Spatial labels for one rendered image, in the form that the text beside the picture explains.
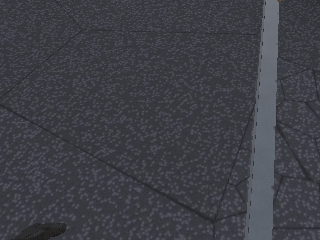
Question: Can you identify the left robot hand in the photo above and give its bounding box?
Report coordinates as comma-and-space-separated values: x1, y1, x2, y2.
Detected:
12, 223, 67, 240

